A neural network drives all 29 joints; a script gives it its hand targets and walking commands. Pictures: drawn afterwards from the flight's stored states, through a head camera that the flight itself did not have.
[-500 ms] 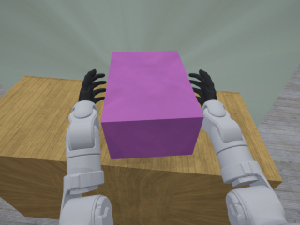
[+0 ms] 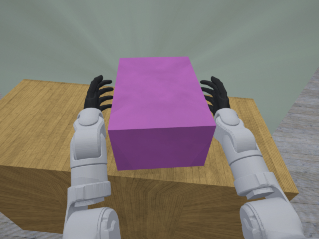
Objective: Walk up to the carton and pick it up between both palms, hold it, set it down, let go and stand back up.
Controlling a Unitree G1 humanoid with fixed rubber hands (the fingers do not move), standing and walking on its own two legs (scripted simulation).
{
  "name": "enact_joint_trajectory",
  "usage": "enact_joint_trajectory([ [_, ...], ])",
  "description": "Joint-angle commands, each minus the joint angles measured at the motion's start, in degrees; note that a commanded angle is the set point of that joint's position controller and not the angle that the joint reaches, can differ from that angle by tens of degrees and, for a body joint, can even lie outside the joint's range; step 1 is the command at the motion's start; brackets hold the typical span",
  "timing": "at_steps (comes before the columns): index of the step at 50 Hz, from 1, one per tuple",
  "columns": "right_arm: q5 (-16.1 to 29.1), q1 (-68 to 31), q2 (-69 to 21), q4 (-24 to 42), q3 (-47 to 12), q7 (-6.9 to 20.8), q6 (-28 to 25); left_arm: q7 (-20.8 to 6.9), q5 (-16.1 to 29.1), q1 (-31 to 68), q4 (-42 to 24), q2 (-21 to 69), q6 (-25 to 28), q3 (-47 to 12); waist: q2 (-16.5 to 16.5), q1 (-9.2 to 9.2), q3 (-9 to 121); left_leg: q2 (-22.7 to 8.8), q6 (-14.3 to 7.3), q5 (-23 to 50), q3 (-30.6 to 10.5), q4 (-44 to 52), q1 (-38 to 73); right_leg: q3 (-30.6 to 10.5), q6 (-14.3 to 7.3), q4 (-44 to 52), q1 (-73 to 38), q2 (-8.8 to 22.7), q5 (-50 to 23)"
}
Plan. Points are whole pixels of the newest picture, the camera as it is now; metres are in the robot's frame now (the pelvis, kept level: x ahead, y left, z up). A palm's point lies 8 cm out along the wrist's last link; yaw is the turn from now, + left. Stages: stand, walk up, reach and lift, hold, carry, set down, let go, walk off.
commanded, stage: hold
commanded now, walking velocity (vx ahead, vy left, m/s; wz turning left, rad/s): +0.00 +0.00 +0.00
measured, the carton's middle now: (157, 106) +0.41 +0.00 +0.14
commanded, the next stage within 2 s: none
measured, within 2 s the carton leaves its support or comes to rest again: neither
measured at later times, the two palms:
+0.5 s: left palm (93, 107) +0.36 +0.16 +0.19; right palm (219, 107) +0.36 -0.15 +0.18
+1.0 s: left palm (91, 109) +0.36 +0.16 +0.18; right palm (218, 107) +0.36 -0.14 +0.18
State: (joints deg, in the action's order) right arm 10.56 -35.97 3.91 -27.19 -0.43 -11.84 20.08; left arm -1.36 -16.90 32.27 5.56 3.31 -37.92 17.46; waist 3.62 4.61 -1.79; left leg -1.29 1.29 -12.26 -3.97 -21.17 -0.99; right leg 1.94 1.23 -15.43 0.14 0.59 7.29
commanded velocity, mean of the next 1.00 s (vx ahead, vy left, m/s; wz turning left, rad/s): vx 0.00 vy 0.00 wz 0.00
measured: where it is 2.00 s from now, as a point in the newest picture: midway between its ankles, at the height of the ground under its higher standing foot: outside the picture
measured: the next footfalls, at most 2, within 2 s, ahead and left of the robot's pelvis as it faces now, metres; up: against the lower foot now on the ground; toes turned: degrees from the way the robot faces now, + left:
none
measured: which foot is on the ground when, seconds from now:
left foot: down 0.00-1.00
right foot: down 0.00-1.00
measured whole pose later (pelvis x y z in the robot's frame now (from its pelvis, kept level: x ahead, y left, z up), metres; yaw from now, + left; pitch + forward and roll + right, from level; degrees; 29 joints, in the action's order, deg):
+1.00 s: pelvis +0.00 +0.00 +0.00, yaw +0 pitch -8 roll -1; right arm 10.5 -35.7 3.6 -26.5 -0.1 -11.6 20.1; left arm -1.3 -16.7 32.0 4.9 3.2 -38.3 17.3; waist 3.5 4.2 -1.7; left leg -1.2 1.2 -12.2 -3.7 -21.1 -0.9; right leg 1.7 1.3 -15.8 0.2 0.7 7.5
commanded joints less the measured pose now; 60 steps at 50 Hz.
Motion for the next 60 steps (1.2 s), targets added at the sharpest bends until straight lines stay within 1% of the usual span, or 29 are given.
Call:
enact_joint_trajectory([
  [1,6.6,-44.7,-36.8,23.5,-23.3,5.5,-5.1,-7.2,10.4,35.4,-6.5,31.9,3.3,-35.0,-6.4,0.78,26.3,4.7,2.5,21.4,4.1,1.1,1.5,2.1,0.8,-1.0,-11.3,-4.5,-15.8],
  [5,6.0,-42.5,-35.5,21.6,-22.6,5.5,-4.5,-7.2,9.5,34.0,-5.5,31.0,2.9,-34.0,-6.1,0.57,23.0,4.4,2.3,18.2,4.2,2.3,0.5,2.1,0.5,-0.3,-9.8,-4.4,-12.0],
  [8,5.0,-43.5,-35.1,19.6,-21.1,6.0,-4.2,-7.5,8.8,34.3,-2.8,30.4,2.3,-32.5,-5.5,-0.07,19.9,4.2,1.4,12.2,4.6,4.2,-1.7,2.0,0.3,0.5,-8.6,-4.1,-6.6],
  [10,4.5,-43.7,-35.6,18.8,-20.3,6.1,-4.2,-7.6,8.5,34.6,-2.3,30.5,2.1,-31.9,-5.2,-0.15,18.9,4.2,1.0,10.7,4.8,4.8,-2.7,1.9,0.3,0.6,-8.7,-3.9,-5.7],
  [13,5.1,-44.6,-36.2,19.7,-20.8,6.2,-4.6,-7.4,9.6,36.5,-4.6,31.4,2.6,-33.1,-5.8,0.12,22.1,4.1,1.6,14.1,4.5,3.7,-0.8,2.1,0.4,0.1,-9.0,-4.3,-7.7],
  [16,5.1,-43.8,-36.2,20.1,-21.0,6.0,-4.5,-7.4,9.9,35.7,-4.3,31.7,2.8,-33.5,-5.4,0.83,23.1,4.2,1.7,15.7,4.4,3.1,0.1,2.0,0.4,0.1,-9.6,-4.3,-9.9],
  [17,5.2,-45.2,-36.3,21.1,-21.4,6.0,-4.7,-7.4,10.1,36.3,-3.8,31.6,2.8,-33.6,-5.8,0.42,24.2,4.4,1.8,15.7,4.5,2.8,0.0,1.9,0.5,0.1,-9.6,-4.2,-10.0],
  [19,5.0,-43.8,-36.1,20.0,-20.9,6.0,-4.5,-7.3,9.9,35.8,-4.0,31.9,3.1,-33.8,-6.2,0.96,23.3,4.2,2.0,15.3,4.4,3.0,-0.1,2.1,0.3,0.0,-9.0,-4.4,-9.0],
  [20,4.8,-45.2,-35.8,19.8,-20.6,6.2,-4.7,-7.2,9.8,36.6,-3.2,31.5,3.0,-33.5,-6.3,0.44,22.9,4.2,1.9,13.8,4.4,3.3,-0.5,2.3,0.3,0.2,-8.2,-4.3,-7.2],
  [22,4.2,-43.9,-35.5,18.1,-19.8,6.3,-4.6,-7.4,9.0,35.1,-1.9,31.3,2.7,-32.1,-5.3,0.51,21.0,4.1,1.3,11.8,4.6,4.1,-1.2,2.1,0.3,0.6,-8.1,-4.1,-6.1],
  [23,4.0,-45.7,-35.6,18.8,-20.1,6.3,-4.8,-7.5,9.0,35.7,-1.4,30.9,2.6,-31.7,-4.7,-0.18,21.8,4.2,0.8,11.0,4.8,4.2,-1.8,2.2,0.4,0.6,-8.3,-4.0,-5.8],
  [24,3.8,-43.6,-35.6,17.3,-19.8,6.2,-4.6,-7.6,8.6,34.9,-1.6,30.8,2.6,-31.5,-4.7,0.35,20.8,4.1,0.9,11.5,4.8,4.4,-1.7,2.0,0.4,0.4,-8.7,-4.1,-6.9],
  [25,4.4,-44.8,-36.3,19.7,-20.9,6.2,-5.0,-7.6,9.1,34.8,-2.7,31.2,2.6,-32.1,-4.7,-0.04,23.2,4.4,0.9,13.5,4.9,3.7,-1.1,2.0,0.5,0.0,-9.8,-4.0,-9.0],
  [27,5.4,-44.8,-36.8,21.4,-22.1,5.7,-5.2,-7.6,9.6,34.8,-3.9,31.2,2.9,-32.9,-4.8,0.22,25.4,4.7,1.3,17.1,4.7,2.4,-0.1,1.9,0.8,-0.5,-11.3,-4.2,-13.0],
  [28,5.7,-45.2,-36.3,21.2,-22.3,5.6,-5.0,-7.6,9.6,35.0,-3.2,30.7,3.0,-32.7,-4.8,0.08,25.2,4.7,1.5,17.3,4.6,2.2,-0.2,1.8,0.8,-0.4,-11.2,-4.3,-13.0],
  [30,6.0,-44.4,-36.9,22.1,-23.0,5.4,-4.7,-7.5,10.2,35.2,-5.0,31.3,3.4,-33.8,-5.2,0.45,26.0,4.9,1.9,19.0,4.5,1.7,0.3,1.9,1.0,-1.0,-11.7,-4.3,-15.4],
  [36,5.8,-41.6,-35.6,20.2,-22.2,5.5,-4.0,-7.6,9.0,33.3,-4.6,30.7,2.5,-32.9,-5.4,0.44,21.3,4.4,2.0,16.8,4.4,3.0,-0.3,1.9,0.7,-0.2,-10.1,-4.2,-11.6],
  [37,6.0,-41.9,-36.0,21.1,-22.6,5.6,-4.2,-7.6,9.4,33.8,-6.1,31.0,2.6,-33.3,-5.3,0.22,22.9,4.4,2.0,17.5,4.5,2.8,0.1,2.0,0.7,-0.4,-10.5,-4.3,-12.0],
  [39,5.7,-41.7,-35.9,20.9,-22.5,5.5,-3.9,-7.6,9.3,33.9,-5.6,30.6,2.6,-33.1,-4.9,0.30,22.4,4.5,1.9,17.5,4.5,2.6,0.2,1.9,0.8,-0.3,-10.5,-4.3,-12.4],
  [40,6.4,-43.2,-36.7,23.7,-23.4,5.5,-4.4,-7.6,10.0,33.5,-6.3,31.4,2.6,-34.1,-5.0,-0.06,24.6,4.5,1.9,18.9,4.4,2.1,0.6,1.9,0.8,-0.6,-11.1,-4.4,-13.9],
  [43,6.0,-43.6,-36.1,22.6,-22.7,5.6,-4.2,-7.3,10.0,34.3,-5.7,31.6,2.7,-34.5,-5.8,0.37,23.0,4.3,2.1,17.1,4.3,2.6,0.3,2.1,0.5,-0.2,-9.3,-4.5,-11.0],
  [44,5.4,-42.5,-35.5,20.7,-21.6,5.7,-3.9,-7.2,9.7,34.8,-4.8,31.2,2.6,-34.1,-6.1,0.77,21.1,4.2,2.2,15.4,4.3,3.2,-0.2,2.0,0.4,0.2,-8.5,-4.3,-9.1],
  [45,5.4,-42.3,-35.8,20.6,-21.7,5.9,-4.0,-7.2,9.7,34.8,-5.7,31.6,2.6,-34.2,-6.2,0.73,21.3,4.2,2.1,15.3,4.4,3.4,-0.1,2.1,0.3,0.2,-8.5,-4.3,-8.8],
  [48,4.3,-42.5,-35.2,17.7,-20.0,6.3,-3.9,-7.3,9.2,36.0,-4.1,31.0,2.4,-33.1,-5.9,0.62,19.3,4.0,1.8,12.0,4.5,4.5,-1.3,2.2,0.1,0.6,-7.4,-4.1,-5.5],
  [52,5.2,-43.9,-35.9,21.0,-21.2,6.2,-4.7,-7.4,9.9,35.4,-4.9,31.5,2.6,-34.0,-6.0,0.55,23.1,4.1,2.0,16.1,4.4,3.0,0.2,2.0,0.4,0.0,-9.4,-4.2,-9.9],
  [54,5.6,-43.6,-35.9,21.7,-21.8,5.9,-4.7,-7.3,10.2,35.0,-5.4,31.7,2.8,-34.5,-6.2,0.94,24.5,4.3,2.3,18.3,4.3,2.1,1.5,2.0,0.6,-0.3,-9.6,-4.3,-12.1],
  [56,5.1,-43.9,-35.3,20.6,-21.0,5.9,-4.6,-7.4,9.6,34.7,-3.1,31.4,2.7,-33.6,-6.1,0.89,22.3,4.2,2.1,15.9,4.3,2.7,0.4,2.2,0.5,0.3,-8.7,-4.2,-9.7],
  [58,4.7,-43.2,-35.2,19.5,-20.7,6.1,-4.5,-7.6,8.9,34.4,-3.5,30.7,2.5,-32.4,-5.5,0.53,21.6,4.4,1.7,14.4,4.6,3.5,-0.5,2.1,0.4,0.3,-9.2,-4.1,-8.8],
  [60,4.8,-42.9,-35.4,19.3,-20.6,6.2,-4.5,-7.6,8.9,34.4,-3.5,31.0,2.5,-32.4,-5.9,0.40,21.4,4.2,1.8,14.0,4.6,3.7,-0.8,2.1,0.3,0.2,-9.2,-4.1,-8.3],
])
